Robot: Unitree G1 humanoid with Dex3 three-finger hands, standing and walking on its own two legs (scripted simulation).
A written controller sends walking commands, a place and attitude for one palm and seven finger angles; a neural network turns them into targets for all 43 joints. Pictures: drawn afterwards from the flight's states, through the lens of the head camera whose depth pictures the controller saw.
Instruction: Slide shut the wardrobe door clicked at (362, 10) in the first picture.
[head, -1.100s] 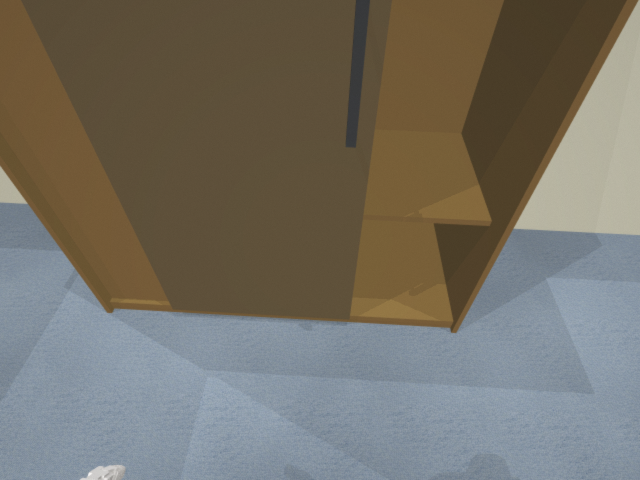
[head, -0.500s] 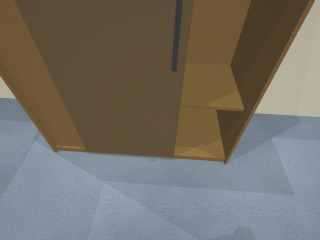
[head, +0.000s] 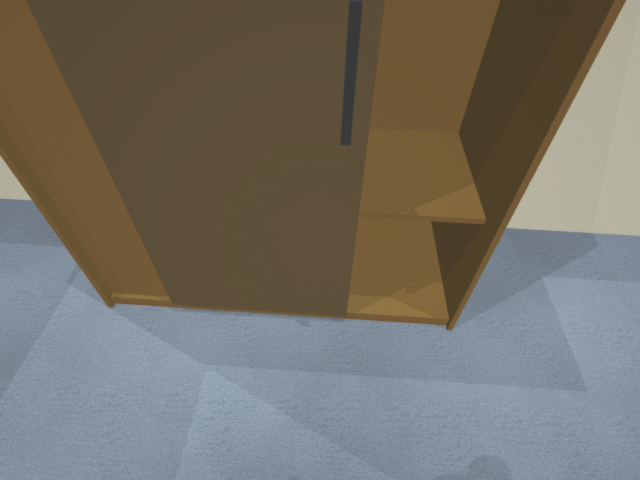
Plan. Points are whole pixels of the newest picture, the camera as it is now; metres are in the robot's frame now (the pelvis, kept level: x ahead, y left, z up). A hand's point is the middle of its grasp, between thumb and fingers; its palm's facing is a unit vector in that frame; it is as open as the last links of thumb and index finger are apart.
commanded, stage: look at it before walking up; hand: left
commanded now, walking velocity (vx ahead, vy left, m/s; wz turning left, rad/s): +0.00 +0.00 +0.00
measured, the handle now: (350, 75) +0.75 -0.01 +0.16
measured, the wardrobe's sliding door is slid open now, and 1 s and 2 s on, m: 0.37 0.37 0.37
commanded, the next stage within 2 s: take the last steps up to it in 0.34 s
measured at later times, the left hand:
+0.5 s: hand out of the picture +0.08 +0.25 -0.15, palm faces -0.01 -0.94 -0.34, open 7.4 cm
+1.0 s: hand out of the picture +0.01 +0.10 -0.17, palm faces +0.05 -0.99 -0.15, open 7.4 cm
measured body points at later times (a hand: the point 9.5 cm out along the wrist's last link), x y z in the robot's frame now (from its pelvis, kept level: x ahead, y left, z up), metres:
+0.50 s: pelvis +0.01 +0.00 +0.00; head +0.02 +0.00 +0.45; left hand +0.08 +0.30 -0.13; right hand +0.10 -0.29 -0.13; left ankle +0.01 +0.13 -0.75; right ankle +0.01 -0.11 -0.75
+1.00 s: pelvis +0.12 -0.05 -0.01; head +0.15 -0.05 +0.44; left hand +0.01 +0.15 -0.16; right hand +0.15 -0.28 -0.17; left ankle +0.16 +0.07 -0.68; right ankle +0.01 -0.11 -0.75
